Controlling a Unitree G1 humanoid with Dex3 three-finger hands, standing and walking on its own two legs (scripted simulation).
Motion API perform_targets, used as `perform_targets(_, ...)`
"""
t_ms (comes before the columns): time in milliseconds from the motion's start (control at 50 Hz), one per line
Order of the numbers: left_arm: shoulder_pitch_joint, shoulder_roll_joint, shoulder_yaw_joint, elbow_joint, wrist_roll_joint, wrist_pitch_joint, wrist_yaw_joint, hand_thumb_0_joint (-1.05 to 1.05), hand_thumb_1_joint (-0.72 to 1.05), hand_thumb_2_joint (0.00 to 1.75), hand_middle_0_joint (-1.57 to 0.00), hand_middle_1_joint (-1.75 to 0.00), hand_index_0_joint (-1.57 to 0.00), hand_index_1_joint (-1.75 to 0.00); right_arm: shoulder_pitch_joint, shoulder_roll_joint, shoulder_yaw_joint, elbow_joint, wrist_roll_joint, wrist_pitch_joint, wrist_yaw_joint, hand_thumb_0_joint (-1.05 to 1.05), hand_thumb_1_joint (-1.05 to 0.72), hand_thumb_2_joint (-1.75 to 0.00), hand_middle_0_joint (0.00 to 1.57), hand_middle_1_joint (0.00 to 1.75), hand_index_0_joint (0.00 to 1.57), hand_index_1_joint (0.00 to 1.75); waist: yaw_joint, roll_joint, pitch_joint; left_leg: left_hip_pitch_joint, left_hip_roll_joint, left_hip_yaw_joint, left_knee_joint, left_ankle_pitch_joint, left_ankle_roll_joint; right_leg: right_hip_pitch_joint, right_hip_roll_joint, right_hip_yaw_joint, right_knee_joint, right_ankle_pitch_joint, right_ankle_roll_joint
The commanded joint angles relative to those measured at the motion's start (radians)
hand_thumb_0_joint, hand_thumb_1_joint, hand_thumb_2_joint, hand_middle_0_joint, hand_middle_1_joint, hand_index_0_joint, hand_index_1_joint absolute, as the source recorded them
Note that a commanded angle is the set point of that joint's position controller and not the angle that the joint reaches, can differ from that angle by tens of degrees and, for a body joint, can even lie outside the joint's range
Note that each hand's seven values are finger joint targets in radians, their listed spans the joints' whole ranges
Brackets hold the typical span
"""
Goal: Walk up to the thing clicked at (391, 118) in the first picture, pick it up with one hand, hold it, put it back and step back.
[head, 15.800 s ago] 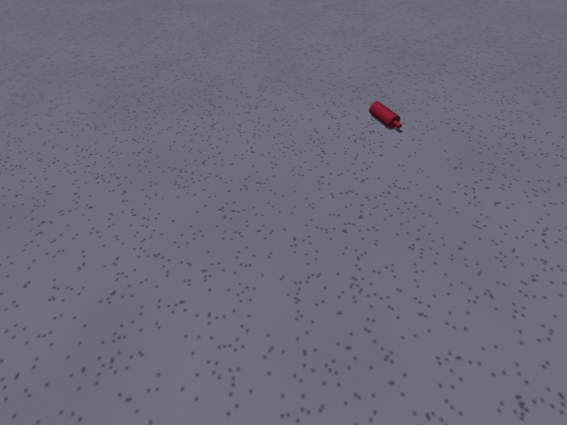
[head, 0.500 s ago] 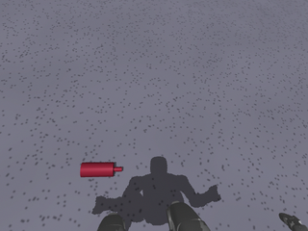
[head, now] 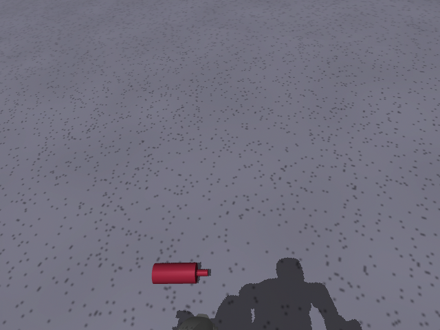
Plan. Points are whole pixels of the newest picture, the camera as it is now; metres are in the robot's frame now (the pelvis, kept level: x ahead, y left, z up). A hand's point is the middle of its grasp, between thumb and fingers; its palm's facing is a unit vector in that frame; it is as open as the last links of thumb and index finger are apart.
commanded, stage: walk up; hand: left
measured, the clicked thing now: (181, 273) +0.45 +0.27 -0.72
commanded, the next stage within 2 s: stand in 2.00 s
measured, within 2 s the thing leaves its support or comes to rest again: neither
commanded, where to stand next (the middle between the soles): +0.07 +0.00 m, yaw +3 degrees
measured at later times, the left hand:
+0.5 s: hand out of the picture -0.03 +0.27 -0.16, palm faces +0.01 -0.91 -0.41, open 7.4 cm
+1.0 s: hand out of the picture -0.06 +0.26 -0.15, palm faces +0.04 -0.93 -0.37, open 7.4 cm
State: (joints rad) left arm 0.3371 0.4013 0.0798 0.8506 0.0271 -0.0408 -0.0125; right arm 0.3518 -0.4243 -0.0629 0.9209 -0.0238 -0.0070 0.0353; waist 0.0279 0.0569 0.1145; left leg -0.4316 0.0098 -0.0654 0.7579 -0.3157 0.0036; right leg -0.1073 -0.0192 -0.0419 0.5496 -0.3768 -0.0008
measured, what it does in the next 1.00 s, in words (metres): walks backwards: left foot, then right foot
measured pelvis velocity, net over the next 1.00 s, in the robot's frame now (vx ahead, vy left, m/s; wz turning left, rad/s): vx -0.12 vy -0.01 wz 0.05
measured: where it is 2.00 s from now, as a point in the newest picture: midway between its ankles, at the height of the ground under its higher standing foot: outside the picture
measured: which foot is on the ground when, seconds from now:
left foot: up 0.00-0.04, down 0.06-0.44, up 0.46-0.68, down 0.70-1.00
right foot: down 0.00-0.08, up 0.10-0.38, down 0.40-0.72, up 0.74-0.96, down 0.98-1.00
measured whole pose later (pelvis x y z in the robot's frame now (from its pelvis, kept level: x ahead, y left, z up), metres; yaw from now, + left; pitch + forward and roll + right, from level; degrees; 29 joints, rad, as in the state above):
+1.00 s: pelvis -0.12 -0.01 -0.01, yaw +3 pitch -4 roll +0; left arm 0.22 0.38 0.05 0.95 0.03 -0.01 -0.01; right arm 0.23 -0.36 -0.03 0.92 -0.03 -0.02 0.02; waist 0.00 -0.01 0.07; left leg -0.25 0.01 -0.03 0.65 -0.34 0.00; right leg -0.28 -0.02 0.00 0.63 -0.32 -0.01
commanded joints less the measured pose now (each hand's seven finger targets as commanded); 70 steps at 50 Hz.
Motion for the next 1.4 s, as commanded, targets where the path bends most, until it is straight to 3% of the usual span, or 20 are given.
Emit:
perform_targets(0,-0.108,0.215,0.030,-0.099,-0.032,0.020,0.032,0.00,0.90,0.90,-0.20,-0.30,-0.20,-0.30,0.007,-0.138,-0.040,-0.078,0.018,-0.046,-0.041,0.00,-0.90,-0.90,0.20,0.30,0.20,0.30,-0.035,-0.213,-0.056,0.199,-0.056,0.139,-0.234,0.238,0.028,-0.092,-0.147,0.050,0.133,0.783,-0.119)
perform_targets(20,-0.105,0.190,0.020,-0.107,-0.036,0.029,0.035,0.00,0.90,0.90,-0.20,-0.30,-0.20,-0.30,0.039,-0.173,-0.049,-0.072,0.018,-0.051,-0.050,0.00,-0.90,-0.90,0.20,0.30,0.20,0.30,-0.065,-0.105,-0.094,0.266,-0.053,0.120,-0.282,0.457,0.034,-0.103,-0.096,0.029,0.266,0.659,-0.077)
perform_targets(60,-0.063,0.125,0.007,-0.121,-0.066,0.046,0.041,0.00,0.90,0.90,-0.20,-0.30,-0.20,-0.30,0.075,-0.278,-0.068,-0.100,0.009,-0.055,-0.069,0.00,-0.90,-0.90,0.20,0.30,0.20,0.30,-0.080,0.134,-0.229,0.446,0.281,-0.344,-0.269,1.035,0.217,-0.310,0.088,0.056,0.602,0.000,0.006)
perform_targets(100,-0.033,0.177,0.009,-0.067,-0.060,0.080,0.056,0.00,0.90,0.90,-0.20,-0.30,-0.20,-0.30,-0.026,-0.277,-0.068,-0.113,0.032,-0.042,-0.075,0.00,-0.90,-0.90,0.20,0.30,0.20,0.30,-0.031,0.059,-0.224,0.243,0.381,-0.427,-0.309,0.826,0.342,-0.235,0.029,0.172,0.687,-0.274,-0.017)
perform_targets(160,-0.034,0.190,0.031,-0.035,-0.044,0.095,0.041,0.00,0.90,0.90,-0.20,-0.30,-0.20,-0.30,-0.125,-0.234,-0.055,-0.145,0.019,-0.025,-0.086,0.00,-0.90,-0.90,0.20,0.30,0.20,0.30,-0.007,0.046,-0.180,0.171,0.249,-0.222,-0.296,0.525,0.221,-0.267,0.036,0.207,0.681,-0.190,-0.036)
perform_targets(360,0.060,0.177,0.047,0.086,-0.011,0.038,0.035,0.00,0.90,0.90,-0.20,-0.30,-0.20,-0.30,-0.245,-0.216,-0.055,-0.178,-0.006,0.043,-0.037,0.00,-0.90,-0.90,0.20,0.30,0.20,0.30,0.001,0.134,-0.171,-0.004,0.157,-0.154,-0.249,-0.142,0.164,-0.047,0.045,0.009,0.008,-0.017,-0.014)
perform_targets(380,0.051,0.200,0.054,0.077,0.005,0.029,0.035,0.00,0.90,0.90,-0.20,-0.30,-0.20,-0.30,-0.225,-0.173,-0.044,-0.173,0.002,0.048,-0.039,0.00,-0.90,-0.90,0.20,0.30,0.20,0.30,0.002,0.017,-0.144,-0.100,0.101,-0.117,-0.126,-0.215,0.113,-0.027,0.003,0.127,-0.079,-0.087,-0.041)
perform_targets(400,0.001,0.277,0.068,0.016,0.024,0.043,0.032,0.00,0.90,0.90,-0.20,-0.30,-0.20,-0.30,-0.245,-0.111,-0.029,-0.208,0.021,0.049,-0.047,0.00,-0.90,-0.90,0.20,0.30,0.20,0.30,0.015,-0.237,-0.016,-0.275,-0.078,-0.047,0.091,-0.220,0.043,-0.160,-0.248,0.482,-0.192,-0.067,-0.137)
perform_targets(440,-0.198,0.376,0.082,-0.071,0.018,0.038,0.043,0.00,0.90,0.90,-0.20,-0.30,-0.20,-0.30,-0.277,-0.212,-0.071,-0.199,0.009,0.045,-0.068,0.00,-0.90,-0.90,0.20,0.30,0.20,0.30,0.000,-0.273,0.035,-0.077,-0.050,-0.125,0.417,-0.275,0.008,-0.481,-0.481,0.665,-0.255,0.210,-0.331)
perform_targets(500,-0.227,0.218,0.055,-0.072,0.012,0.030,0.043,0.00,0.90,0.90,-0.20,-0.30,-0.20,-0.30,-0.154,-0.144,-0.063,-0.147,0.024,0.036,-0.056,0.00,-0.90,-0.90,0.20,0.30,0.20,0.30,-0.064,-0.146,-0.022,-0.097,-0.136,-0.080,0.513,-0.159,0.015,-0.270,-0.217,0.216,-0.046,0.622,-0.210)
perform_targets(660,-0.095,0.225,0.047,-0.064,0.007,0.043,0.023,0.00,0.90,0.90,-0.20,-0.30,-0.20,-0.30,-0.096,-0.112,-0.041,-0.103,0.007,-0.022,-0.050,0.00,-0.90,-0.90,0.20,0.30,0.20,0.30,0.004,-0.282,-0.206,0.178,-0.061,0.091,-0.363,-0.061,0.008,-0.019,-0.193,0.205,0.104,0.242,-0.164)
perform_targets(720,-0.055,0.112,0.006,-0.059,-0.017,0.051,0.027,0.00,0.90,0.90,-0.20,-0.30,-0.20,-0.30,-0.133,-0.275,-0.067,-0.118,-0.026,-0.047,-0.059,0.00,-0.90,-0.90,0.20,0.30,0.20,0.30,0.000,0.040,-0.135,0.383,0.321,-0.541,-0.442,-0.103,0.193,-0.526,0.005,0.064,0.354,-0.202,-0.009)
perform_targets(760,-0.177,0.244,0.035,-0.045,0.000,0.034,0.033,0.00,0.90,0.90,-0.20,-0.30,-0.20,-0.30,-0.163,-0.311,-0.079,-0.093,-0.005,-0.044,-0.051,0.00,-0.90,-0.90,0.20,0.30,0.20,0.30,-0.034,0.027,-0.009,0.095,0.370,-0.552,-0.473,-0.156,0.302,-0.370,-0.067,0.148,0.417,-0.213,-0.024)
perform_targets(800,-0.121,0.192,0.030,-0.012,-0.016,0.028,0.019,0.00,0.90,0.90,-0.20,-0.30,-0.20,-0.30,-0.197,-0.190,-0.035,-0.094,-0.006,-0.058,-0.052,0.00,-0.90,-0.90,0.20,0.30,0.20,0.30,-0.003,0.027,-0.014,0.175,0.203,-0.269,-0.404,0.074,0.186,-0.352,-0.052,0.146,0.319,-0.091,-0.030)
perform_targets(960,-0.047,0.185,0.030,0.064,0.004,-0.007,0.018,0.00,0.90,0.90,-0.20,-0.30,-0.20,-0.30,-0.187,-0.164,-0.023,-0.080,0.004,-0.018,-0.032,0.00,-0.90,-0.90,0.20,0.30,0.20,0.30,0.014,0.053,-0.055,-0.025,0.104,-0.109,-0.275,-0.214,0.113,0.024,0.025,0.044,-0.098,0.036,-0.032)
perform_targets(1000,-0.012,0.280,0.051,0.067,0.017,-0.027,0.028,0.00,0.90,0.90,-0.20,-0.30,-0.20,-0.30,-0.188,-0.083,-0.004,-0.094,0.011,-0.014,-0.031,0.00,-0.90,-0.90,0.20,0.30,0.20,0.30,0.037,-0.216,-0.063,-0.219,-0.060,0.020,0.072,-0.223,0.034,0.079,-0.262,0.548,-0.314,-0.259,-0.153)
perform_targets(1040,-0.122,0.303,0.052,0.038,0.010,-0.027,0.022,0.00,0.90,0.90,-0.20,-0.30,-0.20,-0.30,-0.151,-0.172,-0.034,-0.051,0.004,-0.016,-0.037,0.00,-0.90,-0.90,0.20,0.30,0.20,0.30,0.004,-0.149,0.017,-0.096,0.004,-0.039,0.169,-0.232,0.025,-0.151,-0.371,0.607,-0.355,-0.350,-0.253)
perform_targets(1220,-0.222,0.184,-0.004,0.034,-0.013,-0.002,0.010,0.00,0.90,0.90,-0.20,-0.30,-0.20,-0.30,-0.069,-0.127,-0.035,0.033,-0.001,-0.039,-0.026,0.00,-0.90,-0.90,0.20,0.30,0.20,0.30,-0.069,-0.165,-0.100,0.320,-0.014,0.060,-0.298,0.105,0.019,-0.294,-0.126,0.149,-0.085,0.030,-0.100)
perform_targets(1300,-0.130,0.182,-0.010,0.098,-0.028,0.018,0.016,0.00,0.90,0.90,-0.20,-0.30,-0.20,-0.30,-0.236,-0.246,-0.044,-0.009,0.001,-0.048,-0.037,0.00,-0.90,-0.90,0.20,0.30,0.20,0.30,-0.003,0.027,-0.063,0.072,0.298,-0.347,-0.501,-0.258,0.189,-0.174,-0.031,0.076,0.154,-0.100,-0.025)
perform_targets(1380,-0.131,0.174,-0.017,0.138,-0.027,-0.005,0.016,0.00,0.90,0.90,-0.20,-0.30,-0.20,-0.30,-0.246,-0.169,-0.011,0.015,0.013,-0.048,-0.035,0.00,-0.90,-0.90,0.20,0.30,0.20,0.30,0.001,0.055,-0.107,0.144,0.130,-0.087,-0.352,0.140,0.052,-0.063,-0.052,0.121,-0.090,0.229,-0.042)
